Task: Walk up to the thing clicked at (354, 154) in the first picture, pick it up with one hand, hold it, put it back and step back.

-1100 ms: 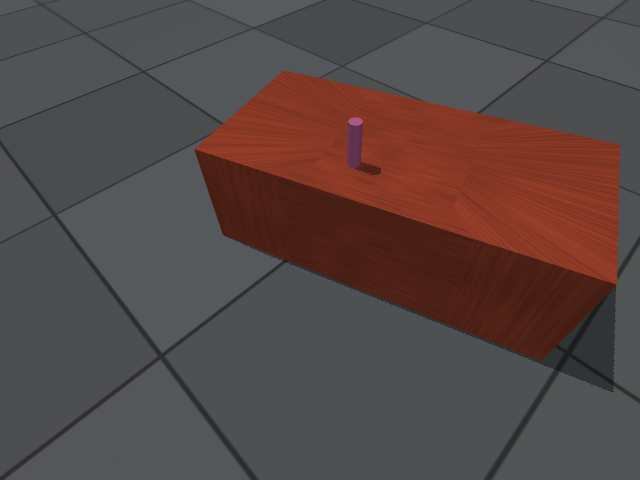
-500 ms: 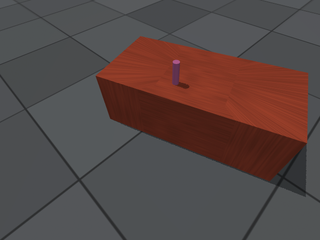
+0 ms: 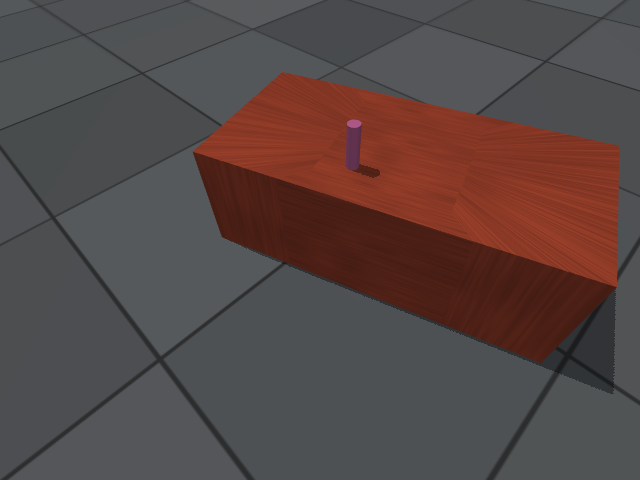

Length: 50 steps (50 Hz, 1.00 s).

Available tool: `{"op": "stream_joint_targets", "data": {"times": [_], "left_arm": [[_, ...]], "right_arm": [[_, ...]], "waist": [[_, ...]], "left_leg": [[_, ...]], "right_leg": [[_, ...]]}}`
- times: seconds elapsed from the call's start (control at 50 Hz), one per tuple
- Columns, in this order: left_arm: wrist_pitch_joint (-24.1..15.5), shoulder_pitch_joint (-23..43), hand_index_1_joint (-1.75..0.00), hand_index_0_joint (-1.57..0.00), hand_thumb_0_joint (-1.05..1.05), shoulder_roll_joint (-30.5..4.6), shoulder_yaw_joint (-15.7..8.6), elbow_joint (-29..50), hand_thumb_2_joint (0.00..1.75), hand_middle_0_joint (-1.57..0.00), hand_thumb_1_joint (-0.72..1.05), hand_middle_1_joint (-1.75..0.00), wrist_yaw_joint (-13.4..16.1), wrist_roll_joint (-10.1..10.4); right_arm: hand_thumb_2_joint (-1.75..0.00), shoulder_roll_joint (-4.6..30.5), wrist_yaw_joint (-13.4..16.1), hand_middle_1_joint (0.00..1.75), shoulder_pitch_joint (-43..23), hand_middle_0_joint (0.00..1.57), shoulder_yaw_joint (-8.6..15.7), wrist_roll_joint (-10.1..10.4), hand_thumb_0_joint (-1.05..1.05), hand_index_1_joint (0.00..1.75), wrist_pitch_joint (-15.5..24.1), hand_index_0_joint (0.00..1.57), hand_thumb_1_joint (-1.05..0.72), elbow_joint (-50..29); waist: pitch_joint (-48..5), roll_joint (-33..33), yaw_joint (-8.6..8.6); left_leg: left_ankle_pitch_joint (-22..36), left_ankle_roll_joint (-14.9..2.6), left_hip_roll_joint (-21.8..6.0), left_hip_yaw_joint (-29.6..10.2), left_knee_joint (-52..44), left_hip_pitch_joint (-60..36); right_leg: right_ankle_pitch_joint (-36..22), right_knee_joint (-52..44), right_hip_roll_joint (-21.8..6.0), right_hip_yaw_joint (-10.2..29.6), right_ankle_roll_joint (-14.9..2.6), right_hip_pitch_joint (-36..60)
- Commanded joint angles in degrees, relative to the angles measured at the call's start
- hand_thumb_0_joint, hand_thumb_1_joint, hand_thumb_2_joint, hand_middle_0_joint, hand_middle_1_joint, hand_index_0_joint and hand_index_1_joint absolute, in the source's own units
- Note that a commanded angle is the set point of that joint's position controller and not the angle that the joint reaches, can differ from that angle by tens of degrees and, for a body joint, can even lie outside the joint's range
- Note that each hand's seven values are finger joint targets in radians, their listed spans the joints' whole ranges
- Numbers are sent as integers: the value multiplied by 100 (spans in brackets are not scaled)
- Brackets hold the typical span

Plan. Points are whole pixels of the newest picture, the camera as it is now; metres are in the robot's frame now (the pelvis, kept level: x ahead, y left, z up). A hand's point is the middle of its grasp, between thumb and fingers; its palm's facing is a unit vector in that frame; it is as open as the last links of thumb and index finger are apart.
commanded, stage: stand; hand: left
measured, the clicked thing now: (353, 145) +1.06 -0.06 -0.25
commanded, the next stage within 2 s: walk up in 0.02 s
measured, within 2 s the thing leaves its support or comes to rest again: neither
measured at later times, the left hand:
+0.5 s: hand (206, 472) +0.16 +0.19 -0.15, palm faces -0.16 -0.90 -0.41, open 7.4 cm
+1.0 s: hand (260, 277) +0.49 +0.15 -0.14, palm faces -0.39 -0.82 -0.42, open 7.4 cm
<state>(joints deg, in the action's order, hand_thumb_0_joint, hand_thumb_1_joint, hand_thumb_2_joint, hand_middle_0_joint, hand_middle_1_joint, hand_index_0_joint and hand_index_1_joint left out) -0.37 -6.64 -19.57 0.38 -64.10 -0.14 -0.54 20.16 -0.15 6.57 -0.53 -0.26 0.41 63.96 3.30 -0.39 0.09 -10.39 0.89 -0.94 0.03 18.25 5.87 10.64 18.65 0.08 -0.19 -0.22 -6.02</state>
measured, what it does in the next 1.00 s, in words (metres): walks ahead, turning right: right foot, then left foot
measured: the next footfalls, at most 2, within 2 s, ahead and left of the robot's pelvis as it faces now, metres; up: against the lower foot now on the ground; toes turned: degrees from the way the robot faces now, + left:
right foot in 0.30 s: +0.14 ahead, -0.20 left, +0.00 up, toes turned -12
left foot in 0.70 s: +0.37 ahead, +0.03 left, +0.00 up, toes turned -11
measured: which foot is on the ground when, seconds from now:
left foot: down 0.00-0.32, up 0.34-0.68, down 0.70-1.00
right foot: down 0.00-0.06, up 0.08-0.28, down 0.30-0.74, up 0.76-1.00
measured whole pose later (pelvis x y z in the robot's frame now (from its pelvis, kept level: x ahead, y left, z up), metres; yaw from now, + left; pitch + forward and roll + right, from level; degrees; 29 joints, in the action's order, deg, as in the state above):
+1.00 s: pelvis +0.30 -0.08 -0.02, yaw -20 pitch -2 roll +1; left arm -3.8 -15.1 -25.4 -2.9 -47.5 -2.2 -0.1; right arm 24.1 -3.4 19.9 3.1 -1.3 2.8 45.7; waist 5.6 0.0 -3.4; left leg -18.1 -0.4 -3.8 8.1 31.0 10.4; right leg 17.8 44.8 -2.6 -0.9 -1.4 -27.2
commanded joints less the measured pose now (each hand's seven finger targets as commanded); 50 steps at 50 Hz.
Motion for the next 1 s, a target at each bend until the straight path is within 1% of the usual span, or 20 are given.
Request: {"op": "stream_joint_targets", "data": {"times": [0.0,0.04,0.06,0.08,0.14,0.26,0.28,0.3,0.32,0.36,0.44,0.58,0.66,0.68,0.7,0.72,0.74,0.84,0.9,0.98], "left_arm": [[-119,-165,-30,-20,0,-1647,-612,795,90,-20,90,-30,-101,-126],[-57,611,-30,-20,0,-1390,-626,1060,90,-20,90,-30,-230,-160],[-58,721,-30,-20,0,-1417,-652,1254,90,-20,90,-30,-256,-196],[-97,532,-30,-20,0,-1459,-659,1276,90,-20,90,-30,-265,-187],[-107,-305,-30,-20,0,-1438,-704,1241,90,-20,90,-30,-465,-95],[-190,-1587,-30,-20,0,-1579,-917,1007,90,-20,90,-30,-443,-169],[-241,-2288,-30,-20,0,-1885,-1055,894,90,-20,90,-30,-334,-181],[-299,-2585,-30,-20,0,-2395,-1167,1083,90,-20,90,-30,-209,-189],[-331,-2091,-30,-20,0,-2568,-1088,1339,90,-20,90,-30,-228,-126],[-357,-1275,-30,-20,0,-2345,-1011,1594,90,-20,90,-30,-172,11],[-455,-1192,-30,-20,0,-1986,-877,1716,90,-20,90,-30,-127,5],[-575,-1482,-30,-20,0,-2087,-884,1956,90,-20,90,-30,-125,-21],[-543,-1218,-30,-20,0,-1891,-740,2075,90,-20,90,-30,-94,-10],[-535,-1385,-30,-20,0,-1627,-623,2124,90,-20,90,-30,-91,-18],[-556,-1656,-30,-20,0,-1173,-500,2179,90,-20,90,-30,-75,31],[-531,-1646,-30,-20,0,-1373,-544,2126,90,-20,90,-30,-11,46],[-512,-1498,-30,-20,0,-1863,-614,2048,90,-20,90,-30,51,-5],[-491,-1606,-30,-20,0,-1545,-603,1803,90,-20,90,-30,-133,95],[-487,-1152,-30,-20,0,-1407,-573,2013,90,-20,90,-30,-192,53],[-537,-1313,-30,-20,0,-1427,-669,1954,90,-20,90,-30,-163,34]], "right_arm": [[-90,1773,6,30,108,20,668,-160,0,30,277,20,-90,-737],[-90,2026,-3,30,819,20,888,-191,0,30,327,20,-90,-572],[-90,2179,-12,30,848,20,966,-205,0,30,352,20,-90,-723],[-90,2131,-24,30,617,20,953,-204,0,30,396,20,-90,-887],[-90,1937,-71,30,-99,20,926,-257,0,30,437,20,-90,-1320],[-90,1574,-182,30,-192,20,830,-294,0,30,265,20,-90,-1630],[-90,1238,-190,30,-78,20,712,-313,0,30,221,20,-90,-1696],[-90,895,-235,30,-138,20,552,-200,0,30,211,20,-90,-1944],[-90,1393,-195,30,-139,20,673,-178,0,30,182,20,-90,-1970],[-90,1724,-208,30,158,20,768,-82,0,30,194,20,-90,-1706],[-90,1591,-303,30,904,20,762,-117,0,30,158,20,-90,-1504],[-90,1488,-425,30,221,20,813,-217,0,30,256,20,-90,-2089],[-90,1454,-369,30,947,20,904,-211,0,30,401,20,-90,-1980],[-90,1701,-313,30,1459,20,1011,-232,0,30,436,20,-90,-1845],[-90,2126,-254,30,2061,20,1141,-286,0,30,486,20,-90,-1838],[-90,2365,-233,30,1892,20,1155,-173,0,30,483,20,-90,-1966],[-90,2364,-251,30,1553,20,1164,-14,0,30,447,20,-90,-2013],[-90,1794,-209,30,1157,20,866,-65,0,30,470,20,-90,-2130],[-90,1846,-213,30,1288,20,858,-111,0,30,450,20,-90,-2240],[-90,1842,-271,30,936,20,837,-106,0,30,332,20,-90,-2446]], "waist": [[-859,120,-192],[15,-827,-730],[408,-878,-764],[591,-504,-543],[309,-742,9],[-157,162,458],[-307,1253,816],[-152,2511,978],[112,1597,641],[400,510,238],[92,750,29],[244,532,219],[-77,338,-326],[-404,-342,-579],[-862,-1562,-794],[-590,-1553,-654],[-296,-769,-483],[30,-934,-175],[-44,-1013,-291],[-236,-862,-36]], "left_leg": [[-1774,-576,-517,-354,332,-955],[-3484,-1178,-1634,-1670,-748,-1480],[-3323,-1588,-2445,-2307,-1175,-1119],[-3021,-1682,-2621,-2386,-1226,-630],[-2482,-1358,-2094,-1186,-1081,-85],[-2696,-753,-870,627,1337,1738],[-2742,-629,-517,829,2960,2526],[-2771,-332,244,678,4673,3618],[-2482,-191,-19,-181,4905,3323],[-1634,-223,-567,-449,4934,3228],[-1040,-192,-619,-282,3910,2315],[-578,-101,-515,-29,2362,2238],[-356,-175,-92,510,1352,315],[-794,-339,-79,289,1096,-633],[-1917,-776,-1282,-1654,313,-1423],[-2639,-1261,-2417,-3727,-637,-1084],[-2747,-1590,-2559,-3655,-581,-328],[342,-1314,-1458,-758,-77,340],[1279,-1516,-1567,-378,143,161],[517,-1269,-1397,-49,726,841]], "right_leg": [[1457,268,-342,759,-326,-759],[1891,2038,-34,115,-195,-3121],[1834,2932,-264,273,-150,-3644],[1691,3240,-568,528,-126,-3537],[1319,2830,-815,443,-68,-2552],[410,1558,-18,-552,-39,520],[1212,1238,-120,-25,-183,1301],[3126,-447,-1445,2898,-740,1131],[3671,-1157,-2309,4702,-1464,82],[3502,-975,-2005,3778,-1456,-201],[1901,-476,-1301,2127,-1132,-692],[1400,-219,-1279,1776,-1164,-736],[-251,1141,-925,979,-866,-1546],[-602,2350,-537,651,-691,-1999],[-105,4178,59,235,-370,-2783],[1934,4929,488,308,-242,-3588],[1892,5316,44,718,-304,-3416],[1053,3860,-343,319,-86,-2598],[972,2854,-387,8,-29,-2382],[80,1729,-101,-307,-147,-1018]]}}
